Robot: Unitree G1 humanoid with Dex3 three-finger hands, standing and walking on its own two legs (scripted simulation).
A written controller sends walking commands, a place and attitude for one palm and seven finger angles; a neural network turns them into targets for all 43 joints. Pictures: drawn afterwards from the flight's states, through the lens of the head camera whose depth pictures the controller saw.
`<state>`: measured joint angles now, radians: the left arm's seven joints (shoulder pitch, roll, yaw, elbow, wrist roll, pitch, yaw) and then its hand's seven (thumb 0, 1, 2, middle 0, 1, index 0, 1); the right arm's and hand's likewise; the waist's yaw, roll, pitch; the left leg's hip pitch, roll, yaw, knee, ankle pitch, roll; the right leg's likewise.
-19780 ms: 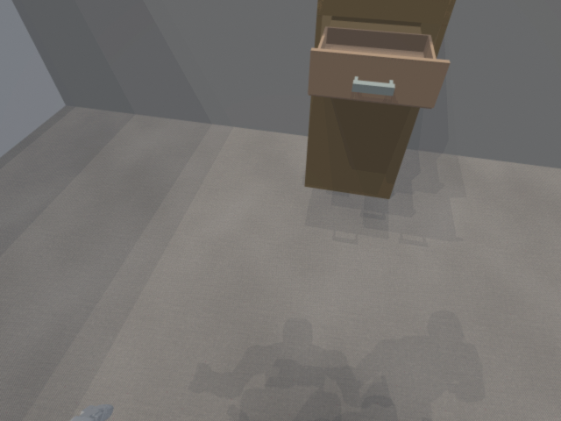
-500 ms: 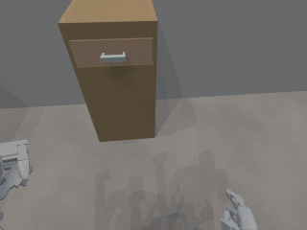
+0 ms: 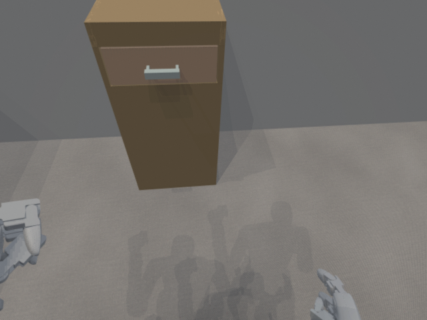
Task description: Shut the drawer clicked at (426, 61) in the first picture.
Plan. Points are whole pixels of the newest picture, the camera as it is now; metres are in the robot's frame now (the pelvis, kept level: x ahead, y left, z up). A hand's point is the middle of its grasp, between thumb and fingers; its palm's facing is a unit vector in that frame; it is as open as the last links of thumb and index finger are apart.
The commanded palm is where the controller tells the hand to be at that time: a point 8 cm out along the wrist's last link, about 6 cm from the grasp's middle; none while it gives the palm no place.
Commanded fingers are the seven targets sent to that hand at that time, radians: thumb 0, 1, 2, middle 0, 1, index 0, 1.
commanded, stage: stop stepping back and stand still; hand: left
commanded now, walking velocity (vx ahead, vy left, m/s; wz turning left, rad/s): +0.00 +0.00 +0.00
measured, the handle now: (162, 70) +0.89 +0.23 -0.01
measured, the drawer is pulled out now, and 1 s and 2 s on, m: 0.00 0.00 0.00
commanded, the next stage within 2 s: let the arm hang, fingers relaxed in 0.18 s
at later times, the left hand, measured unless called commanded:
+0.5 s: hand out of the picture +0.11 +0.23 -0.13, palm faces -0.03 -0.94 -0.35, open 3.0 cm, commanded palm none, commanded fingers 0.00 0.90 0.90 -0.92 -1.08 -0.92 -1.08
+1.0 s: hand out of the picture -0.01 +0.23 -0.16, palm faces +0.00 -0.95 -0.33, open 6.6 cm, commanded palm none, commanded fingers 0.00 0.90 0.90 -0.20 -0.30 -0.20 -0.30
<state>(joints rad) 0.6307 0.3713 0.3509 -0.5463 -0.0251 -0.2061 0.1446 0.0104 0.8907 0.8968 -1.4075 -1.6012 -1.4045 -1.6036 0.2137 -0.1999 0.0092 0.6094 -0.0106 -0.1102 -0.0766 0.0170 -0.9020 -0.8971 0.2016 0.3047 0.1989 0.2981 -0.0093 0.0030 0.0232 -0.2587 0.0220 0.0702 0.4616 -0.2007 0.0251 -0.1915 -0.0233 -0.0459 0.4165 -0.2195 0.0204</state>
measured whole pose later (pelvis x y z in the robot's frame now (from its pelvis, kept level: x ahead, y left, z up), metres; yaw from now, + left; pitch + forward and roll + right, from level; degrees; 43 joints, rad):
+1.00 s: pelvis -0.01 -0.01 +0.00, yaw +1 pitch -1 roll +0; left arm 0.22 0.29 0.01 1.15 0.02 0.01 0.01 0.00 0.91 0.90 -0.33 -0.45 -0.33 -0.45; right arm 0.24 -0.23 -0.02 1.13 -0.02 0.01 0.00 0.01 -0.91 -0.90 0.20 0.30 0.20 0.30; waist -0.01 0.04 0.06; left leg -0.24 0.01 0.05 0.41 -0.15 0.02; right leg -0.18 -0.03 -0.06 0.40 -0.20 0.01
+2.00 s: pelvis +0.03 -0.03 +0.01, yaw +1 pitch -1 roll +0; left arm 0.10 0.31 0.01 1.14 0.02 -0.02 0.01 0.00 0.91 0.90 -0.20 -0.30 -0.20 -0.30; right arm 0.10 -0.32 -0.01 1.13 -0.02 0.00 0.00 0.01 -0.90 -0.90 0.20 0.30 0.20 0.30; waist -0.01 0.03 0.05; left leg -0.13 0.03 0.05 0.31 -0.16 -0.02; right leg -0.07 0.00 -0.07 0.30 -0.21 -0.02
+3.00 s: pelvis +0.03 -0.03 +0.01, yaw +0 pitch -1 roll +0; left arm 0.12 0.32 0.01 1.14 0.02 -0.02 0.01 0.00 0.91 0.90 -0.21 -0.30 -0.20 -0.30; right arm 0.12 -0.32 -0.01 1.14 -0.02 -0.01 0.00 0.01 -0.90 -0.90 0.20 0.30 0.20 0.30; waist -0.01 0.02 0.04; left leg -0.11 0.04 0.06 0.29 -0.16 -0.02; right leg -0.06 0.00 -0.05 0.28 -0.20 -0.02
